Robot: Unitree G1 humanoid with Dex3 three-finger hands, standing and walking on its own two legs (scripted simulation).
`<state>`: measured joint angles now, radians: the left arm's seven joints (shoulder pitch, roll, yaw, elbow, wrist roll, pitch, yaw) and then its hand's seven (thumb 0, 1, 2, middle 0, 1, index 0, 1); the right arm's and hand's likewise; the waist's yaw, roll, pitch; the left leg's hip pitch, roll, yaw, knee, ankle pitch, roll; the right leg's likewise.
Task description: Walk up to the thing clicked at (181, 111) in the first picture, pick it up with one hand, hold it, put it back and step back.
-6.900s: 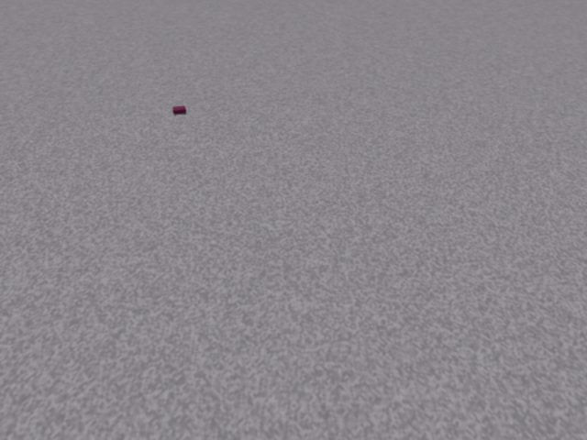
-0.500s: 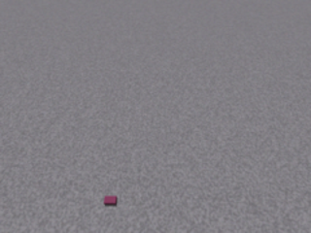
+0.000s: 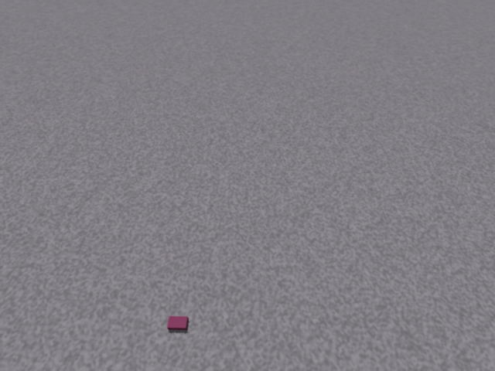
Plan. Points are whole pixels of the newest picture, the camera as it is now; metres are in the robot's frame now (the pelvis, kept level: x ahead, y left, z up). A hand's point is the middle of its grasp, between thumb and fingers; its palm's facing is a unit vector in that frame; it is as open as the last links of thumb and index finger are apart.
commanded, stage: stand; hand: left
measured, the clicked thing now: (178, 323) +0.42 +0.25 -0.77
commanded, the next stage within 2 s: none
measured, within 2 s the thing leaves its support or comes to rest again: neither
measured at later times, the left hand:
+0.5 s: hand out of the picture +0.10 +0.25 -0.16, palm faces -0.02 -0.94 -0.34, open 7.3 cm
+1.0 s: hand out of the picture +0.10 +0.25 -0.16, palm faces -0.01 -0.94 -0.34, open 7.3 cm
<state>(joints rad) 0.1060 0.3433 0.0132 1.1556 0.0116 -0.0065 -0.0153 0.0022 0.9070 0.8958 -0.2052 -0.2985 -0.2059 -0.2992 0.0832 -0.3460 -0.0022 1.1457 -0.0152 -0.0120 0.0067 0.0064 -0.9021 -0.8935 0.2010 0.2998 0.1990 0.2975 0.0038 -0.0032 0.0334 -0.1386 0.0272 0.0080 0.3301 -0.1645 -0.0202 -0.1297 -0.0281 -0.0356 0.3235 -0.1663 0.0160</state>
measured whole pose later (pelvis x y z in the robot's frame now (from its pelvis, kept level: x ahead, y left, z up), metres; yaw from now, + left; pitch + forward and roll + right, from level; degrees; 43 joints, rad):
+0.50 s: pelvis +0.02 +0.00 +0.00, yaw +0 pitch -1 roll +0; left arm 0.10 0.35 0.01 1.14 0.01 -0.01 -0.01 0.00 0.91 0.90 -0.21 -0.30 -0.21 -0.30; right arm 0.09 -0.35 0.00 1.15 -0.01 -0.01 0.01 0.01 -0.90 -0.89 0.20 0.30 0.20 0.30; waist 0.00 0.00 0.03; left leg -0.11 0.03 0.01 0.31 -0.18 -0.03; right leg -0.11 -0.02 -0.04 0.31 -0.19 0.01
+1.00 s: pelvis +0.03 -0.01 +0.00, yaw +0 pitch -1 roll +0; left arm 0.10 0.35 0.01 1.14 0.01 -0.01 -0.01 0.00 0.91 0.90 -0.21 -0.30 -0.21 -0.30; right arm 0.09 -0.35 0.00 1.14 -0.01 -0.01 0.00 0.01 -0.90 -0.89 0.20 0.30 0.20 0.30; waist 0.00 0.00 0.04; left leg -0.09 0.04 0.01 0.30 -0.19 -0.03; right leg -0.08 -0.02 -0.04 0.30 -0.19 0.01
